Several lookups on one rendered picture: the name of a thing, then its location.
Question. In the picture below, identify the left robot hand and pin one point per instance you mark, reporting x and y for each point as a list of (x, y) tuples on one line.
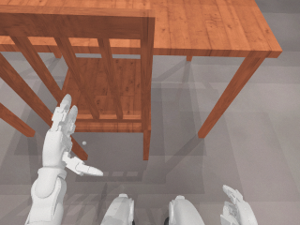
[(58, 139)]

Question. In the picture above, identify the robot left thigh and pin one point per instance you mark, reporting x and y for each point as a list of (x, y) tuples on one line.
[(120, 212)]

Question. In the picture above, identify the robot right thigh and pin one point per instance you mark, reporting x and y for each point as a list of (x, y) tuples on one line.
[(183, 212)]

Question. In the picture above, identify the chair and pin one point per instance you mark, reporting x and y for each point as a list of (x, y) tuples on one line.
[(112, 95)]

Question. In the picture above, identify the robot left forearm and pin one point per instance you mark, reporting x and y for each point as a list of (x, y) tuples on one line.
[(47, 194)]

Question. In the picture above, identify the robot thigh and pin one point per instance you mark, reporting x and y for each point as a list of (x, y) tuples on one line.
[(183, 212), (120, 212)]

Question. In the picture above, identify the table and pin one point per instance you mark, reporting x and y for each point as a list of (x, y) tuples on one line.
[(217, 28)]

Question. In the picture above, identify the right robot hand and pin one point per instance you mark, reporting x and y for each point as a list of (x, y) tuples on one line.
[(240, 214)]

